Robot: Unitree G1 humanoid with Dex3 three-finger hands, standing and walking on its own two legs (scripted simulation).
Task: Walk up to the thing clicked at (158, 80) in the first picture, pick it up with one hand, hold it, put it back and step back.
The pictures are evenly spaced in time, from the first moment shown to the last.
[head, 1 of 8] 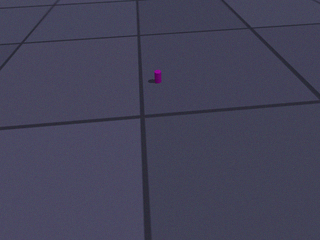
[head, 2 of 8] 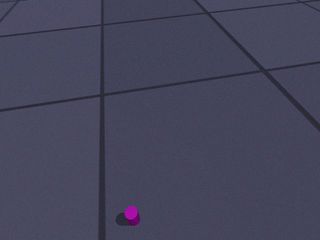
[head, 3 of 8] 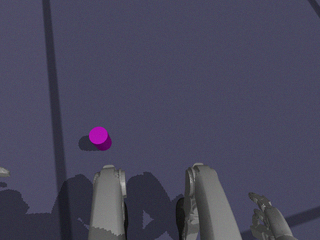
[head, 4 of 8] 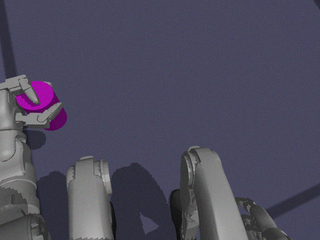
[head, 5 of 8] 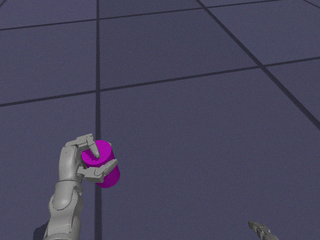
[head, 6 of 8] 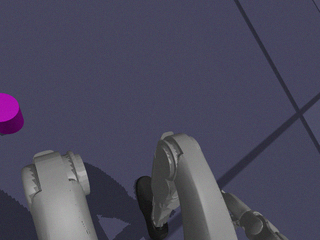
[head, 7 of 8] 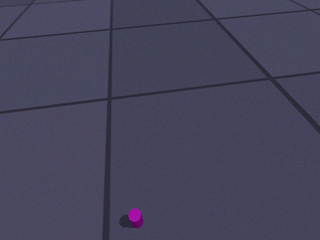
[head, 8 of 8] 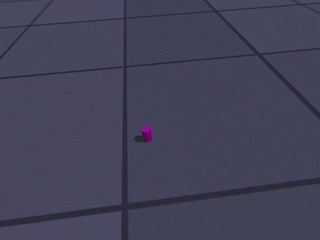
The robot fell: no
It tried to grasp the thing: yes
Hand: left
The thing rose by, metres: 0.69
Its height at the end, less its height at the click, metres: +0.00
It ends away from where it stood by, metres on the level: 0.01
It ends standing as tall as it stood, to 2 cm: yes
